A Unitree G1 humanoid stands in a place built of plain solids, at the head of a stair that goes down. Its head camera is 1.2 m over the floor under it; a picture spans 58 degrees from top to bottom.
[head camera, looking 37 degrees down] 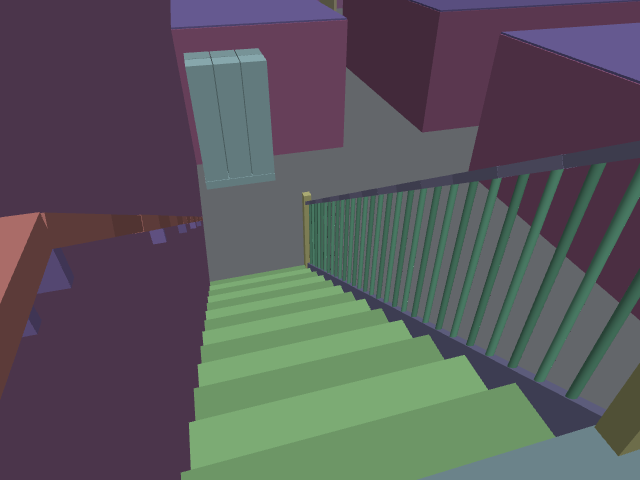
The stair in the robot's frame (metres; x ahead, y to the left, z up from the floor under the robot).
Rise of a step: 0.18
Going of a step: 0.28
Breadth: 1.20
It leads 16 degrees to the left of straight ahead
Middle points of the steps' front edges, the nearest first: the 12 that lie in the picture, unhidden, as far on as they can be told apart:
0.80 -0.15 -0.18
1.07 -0.07 -0.37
1.35 0.01 -0.55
1.62 0.08 -0.74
1.90 0.16 -0.92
2.17 0.24 -1.11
2.44 0.31 -1.29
2.72 0.39 -1.48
2.99 0.47 -1.66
3.27 0.54 -1.85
3.54 0.62 -2.03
3.82 0.70 -2.22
